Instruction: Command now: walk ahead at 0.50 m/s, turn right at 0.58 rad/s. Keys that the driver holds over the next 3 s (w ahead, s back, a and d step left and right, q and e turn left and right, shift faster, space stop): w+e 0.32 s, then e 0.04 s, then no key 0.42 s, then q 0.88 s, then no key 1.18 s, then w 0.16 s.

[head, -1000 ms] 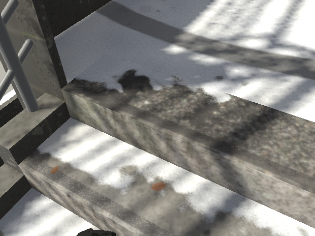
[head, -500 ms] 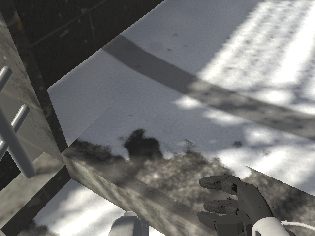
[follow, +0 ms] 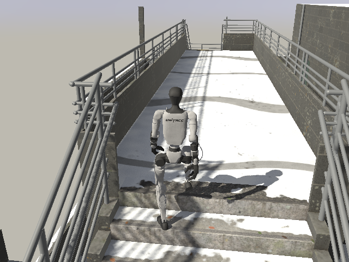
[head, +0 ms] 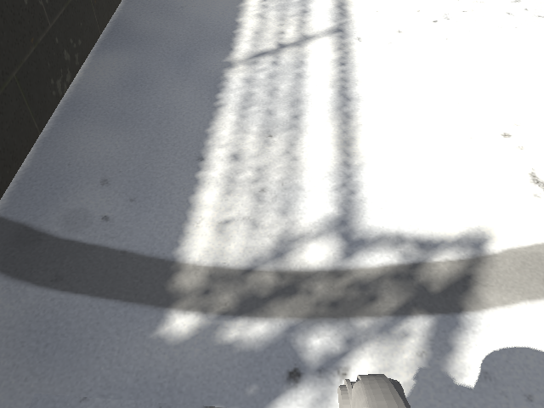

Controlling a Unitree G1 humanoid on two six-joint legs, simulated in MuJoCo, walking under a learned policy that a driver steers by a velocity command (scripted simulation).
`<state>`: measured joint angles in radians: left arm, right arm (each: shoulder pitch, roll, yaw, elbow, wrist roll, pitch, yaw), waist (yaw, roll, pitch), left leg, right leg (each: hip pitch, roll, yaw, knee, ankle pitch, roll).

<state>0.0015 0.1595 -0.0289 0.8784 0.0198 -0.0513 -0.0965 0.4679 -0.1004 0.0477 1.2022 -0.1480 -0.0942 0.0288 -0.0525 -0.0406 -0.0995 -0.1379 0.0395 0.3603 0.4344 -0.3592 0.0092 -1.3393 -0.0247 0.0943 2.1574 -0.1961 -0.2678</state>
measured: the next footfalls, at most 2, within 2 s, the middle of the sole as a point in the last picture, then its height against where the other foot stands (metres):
right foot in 0.14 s outside the picture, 0.17 m higher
left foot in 0.66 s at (243, 384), level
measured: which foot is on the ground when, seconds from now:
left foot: down 0.00-0.20, up 0.22-0.64, down 0.66-1.00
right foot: up 0.00-0.12, down 0.14-0.68, up 0.70-0.96, down 0.98-1.00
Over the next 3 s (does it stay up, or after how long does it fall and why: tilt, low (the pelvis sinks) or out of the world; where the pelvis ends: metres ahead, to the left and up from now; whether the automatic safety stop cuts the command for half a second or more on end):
stays up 0.40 0.02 0.18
